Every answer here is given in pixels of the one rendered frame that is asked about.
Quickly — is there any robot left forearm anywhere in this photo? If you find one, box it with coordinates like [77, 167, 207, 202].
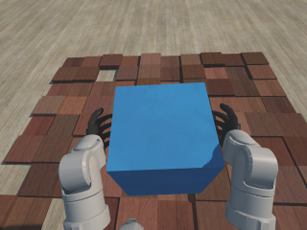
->
[58, 134, 111, 230]

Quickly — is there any robot right forearm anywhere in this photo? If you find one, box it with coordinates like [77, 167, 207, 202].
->
[222, 129, 278, 230]

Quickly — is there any right robot hand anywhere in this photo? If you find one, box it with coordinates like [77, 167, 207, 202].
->
[211, 103, 241, 147]

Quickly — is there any carton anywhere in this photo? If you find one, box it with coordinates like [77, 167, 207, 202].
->
[106, 82, 225, 196]

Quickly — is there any left robot shin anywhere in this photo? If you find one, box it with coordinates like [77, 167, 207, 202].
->
[127, 218, 138, 223]

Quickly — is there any left robot hand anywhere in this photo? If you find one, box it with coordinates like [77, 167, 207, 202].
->
[85, 107, 113, 149]

